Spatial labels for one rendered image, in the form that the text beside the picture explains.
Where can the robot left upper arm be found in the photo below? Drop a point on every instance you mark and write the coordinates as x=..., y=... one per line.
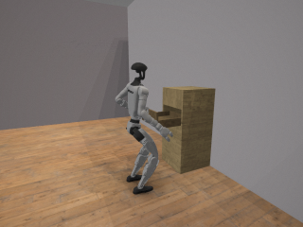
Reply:
x=123, y=93

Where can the robot right forearm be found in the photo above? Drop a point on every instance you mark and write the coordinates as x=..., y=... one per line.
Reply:
x=151, y=121

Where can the robot left forearm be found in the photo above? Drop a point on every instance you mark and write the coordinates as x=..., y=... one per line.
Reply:
x=124, y=104

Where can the cabinet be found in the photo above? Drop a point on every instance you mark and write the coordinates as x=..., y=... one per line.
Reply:
x=190, y=146

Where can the drawer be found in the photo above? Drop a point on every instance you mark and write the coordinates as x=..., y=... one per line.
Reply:
x=167, y=119

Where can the left robot foot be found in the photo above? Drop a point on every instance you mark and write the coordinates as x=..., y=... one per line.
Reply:
x=135, y=178

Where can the right robot foot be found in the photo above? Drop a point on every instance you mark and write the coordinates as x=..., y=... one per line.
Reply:
x=145, y=189

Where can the robot right upper arm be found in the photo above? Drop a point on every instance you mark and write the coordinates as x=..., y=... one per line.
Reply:
x=143, y=93

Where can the robot foot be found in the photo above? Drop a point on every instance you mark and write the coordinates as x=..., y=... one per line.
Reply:
x=135, y=178
x=145, y=189

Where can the robot right hand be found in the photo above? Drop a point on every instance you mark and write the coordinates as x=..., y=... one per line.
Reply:
x=164, y=132

